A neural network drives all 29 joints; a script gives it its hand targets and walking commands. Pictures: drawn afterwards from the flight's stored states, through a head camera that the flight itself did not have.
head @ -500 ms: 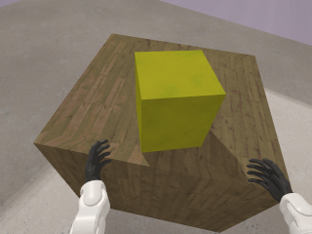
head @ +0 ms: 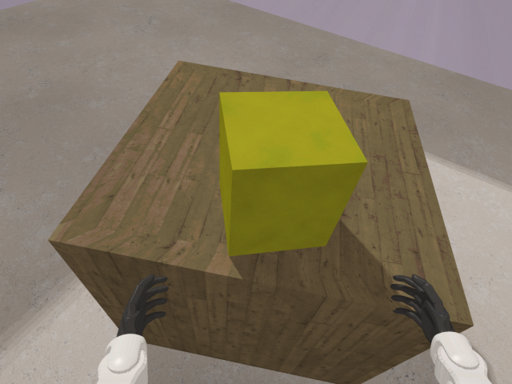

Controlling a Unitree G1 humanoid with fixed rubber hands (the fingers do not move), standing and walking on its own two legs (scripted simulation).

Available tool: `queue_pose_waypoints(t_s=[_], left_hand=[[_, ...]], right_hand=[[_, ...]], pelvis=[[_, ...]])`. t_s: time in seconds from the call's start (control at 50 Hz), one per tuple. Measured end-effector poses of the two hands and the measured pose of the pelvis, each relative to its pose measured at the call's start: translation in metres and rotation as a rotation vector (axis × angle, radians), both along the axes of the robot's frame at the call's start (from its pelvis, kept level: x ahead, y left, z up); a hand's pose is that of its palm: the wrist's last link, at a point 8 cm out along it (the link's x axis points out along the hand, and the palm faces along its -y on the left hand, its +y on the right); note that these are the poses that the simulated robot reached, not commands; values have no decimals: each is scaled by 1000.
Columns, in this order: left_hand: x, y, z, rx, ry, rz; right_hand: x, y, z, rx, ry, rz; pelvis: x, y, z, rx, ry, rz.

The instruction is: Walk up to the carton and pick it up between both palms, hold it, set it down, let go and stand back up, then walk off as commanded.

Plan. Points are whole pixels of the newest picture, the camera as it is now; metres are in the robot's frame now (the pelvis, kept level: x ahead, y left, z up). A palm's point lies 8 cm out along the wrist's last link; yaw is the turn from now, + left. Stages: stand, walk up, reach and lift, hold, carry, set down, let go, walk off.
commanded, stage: set down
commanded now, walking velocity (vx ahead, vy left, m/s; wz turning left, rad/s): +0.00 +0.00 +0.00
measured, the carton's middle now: (276, 175) +0.50 +0.01 +0.03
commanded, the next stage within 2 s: let go in 0.60 s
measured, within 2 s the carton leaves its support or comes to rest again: neither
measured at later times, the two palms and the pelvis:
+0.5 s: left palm (110, 361) +0.16 +0.24 -0.08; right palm (419, 332) +0.25 -0.24 -0.02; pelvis +0.00 +0.01 +0.00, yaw +1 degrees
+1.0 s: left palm (110, 357) +0.17 +0.24 -0.08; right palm (417, 332) +0.25 -0.23 -0.02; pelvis +0.01 +0.02 +0.00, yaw +1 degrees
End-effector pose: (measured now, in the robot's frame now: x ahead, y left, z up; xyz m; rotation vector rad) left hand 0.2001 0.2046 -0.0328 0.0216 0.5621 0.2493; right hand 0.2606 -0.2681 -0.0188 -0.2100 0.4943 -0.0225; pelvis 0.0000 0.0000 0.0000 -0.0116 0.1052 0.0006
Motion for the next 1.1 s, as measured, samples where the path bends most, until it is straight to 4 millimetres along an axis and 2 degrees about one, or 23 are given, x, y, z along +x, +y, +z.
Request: queue_pose_waypoints(t_s=[0.24, 0.46, 0.6, 1.1], left_hand=[[-18, 12, -18, -20, 59, -45], [-38, 28, -41, -6, 175, -84], [-38, 35, -45, 10, 197, -104], [-35, 36, -48, 2, 192, -132]], right_hand=[[-12, 21, 1, -57, 5, -45], [-16, 30, 1, -114, 10, -70], [-15, 31, 2, -124, 17, -76], [-15, 34, 2, -169, 20, -71]], pelvis=[[4, 8, 1, 1, -76, 7], [4, 13, 1, 2, -99, 10], [6, 14, 1, 2, -98, 11], [10, 17, 1, 2, -119, 13]])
